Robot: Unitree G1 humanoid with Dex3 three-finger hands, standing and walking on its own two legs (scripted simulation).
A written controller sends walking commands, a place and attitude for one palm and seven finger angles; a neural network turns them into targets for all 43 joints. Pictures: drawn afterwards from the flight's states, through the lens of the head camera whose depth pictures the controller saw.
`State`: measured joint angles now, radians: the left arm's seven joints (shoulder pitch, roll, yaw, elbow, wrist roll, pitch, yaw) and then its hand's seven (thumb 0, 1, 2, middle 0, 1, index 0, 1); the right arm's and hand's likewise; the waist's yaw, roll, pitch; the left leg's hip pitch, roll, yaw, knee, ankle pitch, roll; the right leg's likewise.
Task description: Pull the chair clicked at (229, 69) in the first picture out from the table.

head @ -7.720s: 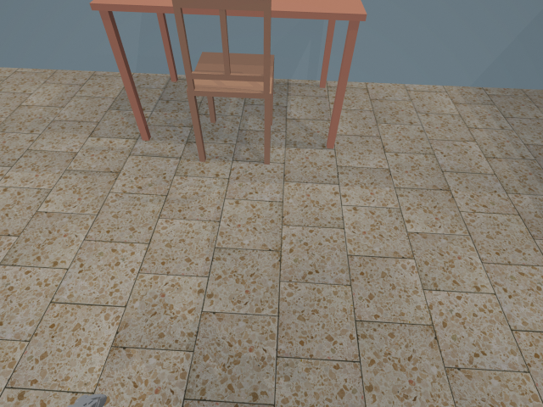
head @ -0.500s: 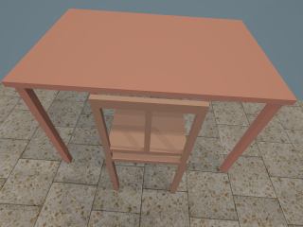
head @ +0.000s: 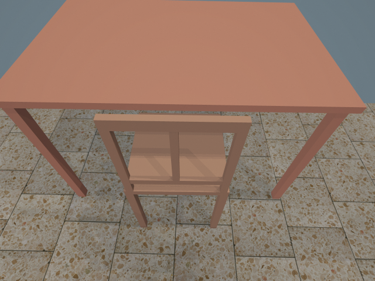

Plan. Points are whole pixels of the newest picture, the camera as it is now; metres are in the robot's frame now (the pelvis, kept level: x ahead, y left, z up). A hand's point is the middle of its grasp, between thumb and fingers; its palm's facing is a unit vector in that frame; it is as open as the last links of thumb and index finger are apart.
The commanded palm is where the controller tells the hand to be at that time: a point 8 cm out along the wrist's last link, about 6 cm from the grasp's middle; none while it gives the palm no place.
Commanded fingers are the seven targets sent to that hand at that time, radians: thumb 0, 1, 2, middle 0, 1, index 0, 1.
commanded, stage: come to a stop and stand still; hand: left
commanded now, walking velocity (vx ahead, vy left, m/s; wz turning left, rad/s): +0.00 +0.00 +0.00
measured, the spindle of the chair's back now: (175, 157) +0.46 +0.07 -0.10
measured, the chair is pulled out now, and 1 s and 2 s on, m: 0.00 0.00 0.00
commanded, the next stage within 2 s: look again from close up in 0.44 s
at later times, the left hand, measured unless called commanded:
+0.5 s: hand out of the picture -0.03 +0.18 -0.17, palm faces +0.01 -0.98 -0.21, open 7.4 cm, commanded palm none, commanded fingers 0.00 0.90 0.90 -0.20 -0.30 -0.20 -0.30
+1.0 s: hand out of the picture -0.02 +0.16 -0.17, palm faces +0.03 -0.98 -0.17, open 7.3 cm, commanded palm none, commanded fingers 0.00 0.90 0.90 -0.20 -0.30 -0.20 -0.30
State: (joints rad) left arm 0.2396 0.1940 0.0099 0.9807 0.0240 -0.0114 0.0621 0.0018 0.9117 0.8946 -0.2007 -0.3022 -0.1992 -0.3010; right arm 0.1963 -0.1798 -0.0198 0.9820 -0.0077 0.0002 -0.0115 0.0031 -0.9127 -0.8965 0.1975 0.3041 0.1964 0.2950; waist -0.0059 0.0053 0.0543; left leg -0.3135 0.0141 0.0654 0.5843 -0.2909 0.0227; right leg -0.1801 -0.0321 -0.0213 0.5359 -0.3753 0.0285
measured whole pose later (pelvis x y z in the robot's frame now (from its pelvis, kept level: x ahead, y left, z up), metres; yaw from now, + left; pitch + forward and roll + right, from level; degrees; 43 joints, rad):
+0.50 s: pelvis -0.03 -0.01 +0.00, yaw +1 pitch +0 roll +0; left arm 0.33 0.20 -0.01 1.02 0.02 0.00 0.03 0.00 0.91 0.89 -0.20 -0.30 -0.20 -0.30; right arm 0.31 -0.17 0.01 1.06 -0.01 0.01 0.00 0.00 -0.91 -0.90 0.20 0.30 0.20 0.29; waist 0.00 -0.02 0.04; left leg -0.30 0.01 0.05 0.51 -0.21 0.01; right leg -0.18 -0.03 -0.04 0.51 -0.33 0.01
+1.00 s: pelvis -0.01 -0.01 +0.01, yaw +1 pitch -1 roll +0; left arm 0.31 0.17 -0.02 1.10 0.02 -0.02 0.03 0.00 0.91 0.89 -0.20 -0.30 -0.20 -0.30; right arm 0.22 -0.16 0.01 1.11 0.00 -0.02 -0.02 0.00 -0.92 -0.90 0.20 0.30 0.20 0.29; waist 0.02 -0.04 0.02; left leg -0.23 0.00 0.06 0.45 -0.21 0.02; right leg -0.11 -0.04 -0.03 0.44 -0.31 0.02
